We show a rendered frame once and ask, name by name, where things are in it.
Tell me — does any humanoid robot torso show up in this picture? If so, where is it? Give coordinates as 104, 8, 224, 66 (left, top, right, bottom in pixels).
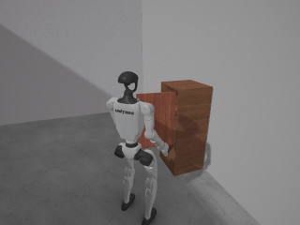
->
113, 96, 144, 160

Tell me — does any robot right upper arm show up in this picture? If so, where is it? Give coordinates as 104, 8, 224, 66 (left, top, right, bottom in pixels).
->
140, 101, 155, 140

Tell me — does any right robot forearm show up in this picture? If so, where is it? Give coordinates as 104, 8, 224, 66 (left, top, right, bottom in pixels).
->
150, 130, 166, 149

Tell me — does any robot left upper arm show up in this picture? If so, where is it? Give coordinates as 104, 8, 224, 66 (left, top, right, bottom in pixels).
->
106, 97, 119, 123

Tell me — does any cupboard door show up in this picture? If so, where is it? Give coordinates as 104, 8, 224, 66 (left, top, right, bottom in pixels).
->
136, 91, 176, 149

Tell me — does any robot right shin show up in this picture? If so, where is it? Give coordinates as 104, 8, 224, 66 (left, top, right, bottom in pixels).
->
144, 179, 158, 219

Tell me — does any robot right hand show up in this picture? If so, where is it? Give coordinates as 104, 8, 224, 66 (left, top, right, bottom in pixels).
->
157, 142, 169, 157

